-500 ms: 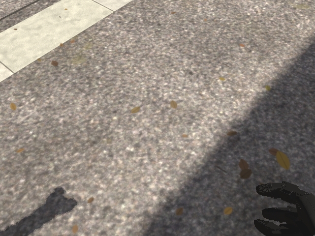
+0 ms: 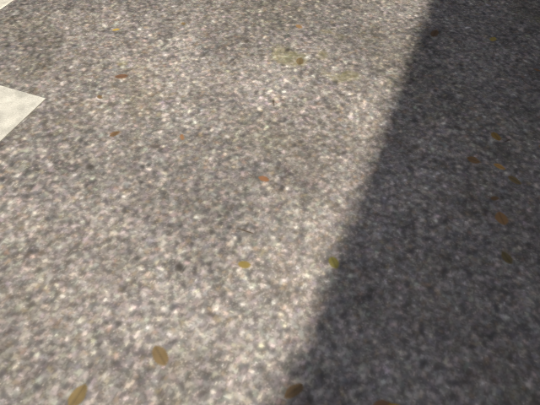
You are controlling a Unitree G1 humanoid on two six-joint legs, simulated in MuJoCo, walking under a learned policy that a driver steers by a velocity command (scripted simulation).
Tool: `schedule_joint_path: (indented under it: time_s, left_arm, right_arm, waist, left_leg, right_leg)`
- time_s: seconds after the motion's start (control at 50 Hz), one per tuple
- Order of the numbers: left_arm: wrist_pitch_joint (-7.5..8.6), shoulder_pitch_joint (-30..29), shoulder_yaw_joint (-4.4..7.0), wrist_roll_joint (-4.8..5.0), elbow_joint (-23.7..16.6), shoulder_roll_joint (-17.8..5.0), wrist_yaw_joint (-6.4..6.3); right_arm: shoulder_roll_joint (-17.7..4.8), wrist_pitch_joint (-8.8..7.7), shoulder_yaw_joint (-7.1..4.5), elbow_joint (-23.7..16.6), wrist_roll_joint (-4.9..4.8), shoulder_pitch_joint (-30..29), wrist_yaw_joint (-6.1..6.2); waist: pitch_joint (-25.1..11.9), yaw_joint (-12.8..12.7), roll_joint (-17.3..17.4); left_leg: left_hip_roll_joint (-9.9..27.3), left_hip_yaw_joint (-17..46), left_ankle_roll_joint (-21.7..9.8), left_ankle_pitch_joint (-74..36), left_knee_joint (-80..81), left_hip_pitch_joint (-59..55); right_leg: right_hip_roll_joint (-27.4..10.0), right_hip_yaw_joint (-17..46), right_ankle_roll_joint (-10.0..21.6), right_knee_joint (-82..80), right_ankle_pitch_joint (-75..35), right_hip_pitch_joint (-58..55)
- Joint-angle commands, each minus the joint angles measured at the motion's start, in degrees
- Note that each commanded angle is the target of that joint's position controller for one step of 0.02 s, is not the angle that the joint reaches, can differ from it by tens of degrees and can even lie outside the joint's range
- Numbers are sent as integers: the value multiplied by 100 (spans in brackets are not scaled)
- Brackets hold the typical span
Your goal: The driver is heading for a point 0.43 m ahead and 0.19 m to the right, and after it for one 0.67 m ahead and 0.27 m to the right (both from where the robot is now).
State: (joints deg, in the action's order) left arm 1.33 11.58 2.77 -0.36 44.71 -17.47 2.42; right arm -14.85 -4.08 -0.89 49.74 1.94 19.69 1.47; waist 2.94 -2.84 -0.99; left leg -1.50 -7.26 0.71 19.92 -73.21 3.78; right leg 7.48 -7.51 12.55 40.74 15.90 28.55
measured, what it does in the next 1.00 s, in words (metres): walks ahead, turning right: left foot, then right foot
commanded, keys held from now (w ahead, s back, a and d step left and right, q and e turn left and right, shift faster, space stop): w+e+shift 0.06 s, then e+shift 0.78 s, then shift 0.10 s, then w+shift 0.06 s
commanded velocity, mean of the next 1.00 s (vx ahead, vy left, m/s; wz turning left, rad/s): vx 0.30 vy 0.00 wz -0.91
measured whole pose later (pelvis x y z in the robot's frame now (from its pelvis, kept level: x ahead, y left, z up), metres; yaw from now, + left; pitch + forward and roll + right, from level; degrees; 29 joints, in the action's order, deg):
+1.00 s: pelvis +0.38 +0.01 +0.04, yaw -55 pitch +2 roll +1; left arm -3.2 11.4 3.6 -1.4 35.4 -17.1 0.7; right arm -17.4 3.2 -2.9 38.5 1.6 13.2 0.1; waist 2.0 -0.4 1.8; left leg 2.1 -0.5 2.9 22.0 -55.3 29.8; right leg 5.4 6.2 4.3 29.0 12.0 18.3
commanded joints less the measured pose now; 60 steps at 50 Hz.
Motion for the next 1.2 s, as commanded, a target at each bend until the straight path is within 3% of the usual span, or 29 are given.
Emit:
schedule_joint_path:
  time_s: [0.02, 0.04, 0.06, 0.1, 0.16, 0.24, 0.3, 0.32, 0.34, 0.36, 0.38, 0.42, 0.46, 0.54, 0.7, 0.74, 0.76, 0.78, 0.8, 0.84, 0.86, 0.94, 1.0, 1.08, 1.12, 1.14, 1.16, 1.18, 1.2]
  left_arm:
    - [-116, 1564, 396, -129, 144, -1059, -235]
    - [-70, 1279, 321, -127, 201, -815, -255]
    - [20, 1182, 297, -92, 211, -830, -261]
    - [205, 949, 249, -21, 145, -840, -279]
    - [302, 914, 322, 31, 134, -1009, -236]
    - [74, 1332, 425, 88, 224, -986, -203]
    - [33, 839, 489, 22, -43, -1040, -269]
    - [75, 623, 457, 61, -183, -900, -263]
    - [74, 900, 291, 116, -386, -177, -304]
    - [11, 2039, 249, 188, -507, -196, -423]
    - [-72, 2165, 269, 52, -424, -534, -436]
    - [-255, 988, 358, -168, -529, -780, -278]
    - [-445, 734, 337, -142, -690, -647, -109]
    - [-578, 420, 215, -105, -1012, -318, -38]
    - [-649, -481, 230, 12, -1540, -474, 106]
    - [-528, 61, 303, -50, -1318, -580, 47]
    - [-437, 296, 415, -73, -1297, -1147, -87]
    - [-409, 376, 622, -91, -1540, -1885, -158]
    - [-430, 577, 622, -91, -1417, -1625, -206]
    - [-483, -228, 486, -109, -1460, -1220, -275]
    - [-479, -522, 428, -79, -1539, -1043, -290]
    - [-381, -169, 319, -71, -1340, -775, -220]
    - [-352, 186, 329, -153, -1225, -833, -136]
    - [-242, 46, 303, -140, -1149, -817, -81]
    - [-202, -371, 282, -87, -1198, -759, -117]
    - [-155, -689, 218, -119, -1315, -499, -163]
    - [-48, -715, 22, -92, -1418, 203, -179]
    - [34, -858, 25, -76, -1676, 10, -145]
    - [86, -820, 83, -121, -1596, -202, -120]
  right_arm:
    - [-696, -453, 55, -1403, 50, -781, -113]
    - [-778, -433, 25, -1431, 83, -993, -141]
    - [-701, -327, 69, -1409, 215, -1045, -134]
    - [-670, -40, 116, -1424, 255, -1011, -135]
    - [-413, 13, 220, -1771, 115, -1648, -166]
    - [-310, 26, 264, -1925, -70, -1980, -119]
    - [-782, -85, 80, -1671, -50, -1024, 51]
    - [-1030, -174, -14, -1410, -17, -152, 95]
    - [-1302, -219, -62, -1318, 77, 391, 112]
    - [-1290, -125, -67, -1554, 177, 365, 14]
    - [-1282, -59, -226, -1648, 49, -281, 67]
    - [-343, 67, 35, -1785, -11, -1044, 145]
    - [-525, 134, -17, -1561, -38, -895, 151]
    - [-763, 118, -178, -1370, 6, -706, 41]
    - [-1169, 386, -423, -1483, 15, -741, -78]
    - [-1119, 528, -469, -1389, -8, -357, -129]
    - [-817, 617, -423, -1446, -17, -89, -196]
    - [-736, 714, -346, -1980, 2, -628, -120]
    - [-898, 736, -366, -1993, -4, -1007, -69]
    - [-834, 634, -362, -1826, -115, -866, -24]
    - [-893, 609, -394, -1692, -39, -696, -13]
    - [-708, 669, -336, -1487, -91, -577, -69]
    - [-643, 654, -282, -1534, 2, -776, -225]
    - [-603, 502, -281, -1449, -59, -660, -336]
    - [-470, 385, -271, -1108, -86, 257, -246]
    - [-681, 286, -313, -871, -24, 962, -173]
    - [-1051, 175, -339, -849, 83, 1384, -128]
    - [-1497, 158, -473, -961, 101, 822, -138]
    - [-1364, 134, -485, -1016, 8, 448, -157]
  waist:
    - [-963, -244, 203]
    - [-345, 103, 671]
    - [2, 302, 835]
    - [470, 624, 947]
    - [333, 477, 560]
    - [-494, -90, -219]
    - [-900, 442, -350]
    - [-1227, 875, -189]
    - [-1878, 777, 845]
    - [-2789, 175, 1206]
    - [-3200, 171, 1344]
    - [-1733, 223, 569]
    - [-1006, 212, 849]
    - [-978, 106, 954]
    - [-614, 272, 1115]
    - [-670, 126, 289]
    - [-342, 151, -1495]
    - [-389, -35, -1824]
    - [-537, -227, -1059]
    - [-264, 271, -863]
    - [-403, 376, -914]
    - [-884, 274, -436]
    - [-964, 21, -821]
    - [-450, 228, -675]
    - [-220, 853, -199]
    - [-70, 1218, 483]
    - [-111, 1243, 1635]
    - [527, 870, 1247]
    - [748, 607, 721]
  left_leg:
    - [112, 1478, -100, 344, -2141, 4974]
    - [386, 1450, -79, 41, -1363, 4598]
    - [491, 1389, -8, 91, -1022, 4250]
    - [730, 1178, 264, 86, -17, 3402]
    - [521, 678, 381, -968, 1974, 2433]
    - [-259, 441, 158, -2345, 3775, 1532]
    - [-342, 919, 58, -2786, 4818, 325]
    - [180, 1230, -79, -3479, 5045, -550]
    - [1932, 2437, -370, -5883, 4433, -1837]
    - [3398, 3856, -858, -7780, 3867, -2456]
    - [3452, 4535, -1624, -5690, 4349, -2131]
    - [2230, 2837, -1293, -3150, 4999, -432]
    - [1884, 1750, -1109, -3816, 5234, 470]
    - [2017, 1020, -1180, -3975, 5409, 789]
    - [2227, -90, -526, -800, 5118, 1420]
    - [1963, -464, -65, -60, 3881, 1770]
    - [1291, -956, 375, 1515, 2066, 2845]
    - [466, 62, 618, 2058, 1104, 3950]
    - [631, 684, 568, 1654, 701, 3952]
    - [687, 879, 454, 505, 1047, 3578]
    - [599, 760, 407, 194, 1012, 3350]
    - [397, 732, 268, 230, 1398, 2827]
    - [317, 696, 108, 203, 2206, 2652]
    - [159, 532, -145, 514, 3388, 1585]
    - [95, 272, -371, -260, 4619, -4]
    - [396, 839, -433, 415, 5144, -788]
    - [1870, 2862, -519, 2286, 5938, -967]
    - [2554, 4913, -918, 3499, 6831, -301]
    - [2537, 4762, -1035, 3420, 6816, -164]
  right_leg:
    - [-2227, 5497, 1525, -2905, 1458, -4345]
    - [-2031, 5003, 1184, -2987, 1402, -3273]
    - [-1751, 4527, 1025, -2951, 758, -2482]
    - [-1304, 3589, 857, -2957, -1381, -1012]
    - [-566, 2394, 404, -2494, -4471, -415]
    - [-75, 2273, -464, -1572, -4598, -1200]
    - [-21, 2801, -873, -49, -3873, -1406]
    - [132, 2592, -1040, 1203, -2981, -1149]
    - [524, 1873, -1124, 2913, 1972, -160]
    - [324, 1642, -1168, 3998, 2852, 360]
    - [-54, 1453, -1212, 4762, 1917, 608]
    - [-471, 1150, -1391, 4113, 947, 746]
    - [-656, 1090, -1533, 3582, 915, 475]
    - [-826, 875, -1427, 2613, 645, 203]
    - [-815, 168, -1113, 111, 517, -1237]
    - [-692, 526, -932, -981, 284, -2098]
    - [-1943, 2577, -589, -2148, -655, -2308]
    - [-2882, 4372, 365, -2306, -2088, -2134]
    - [-2638, 3874, 524, -2231, -1960, -2188]
    - [-1832, 2917, 124, -2171, -1475, -1677]
    - [-1629, 2621, 43, -2060, -1847, -1630]
    - [-1618, 2500, 86, -1821, -2948, -1853]
    - [-1586, 3185, 151, -2518, 1598, -1815]
    - [-1590, 3328, 27, -2631, 2218, -882]
    - [-1288, 3022, -178, -2104, 2369, 265]
    - [-800, 2572, -436, -970, 2292, 1139]
    - [-21, 1754, -719, 1228, 1787, 1690]
    - [20, 1860, -711, 1798, 976, 2838]
    - [-300, 2147, -745, 2170, 277, 2998]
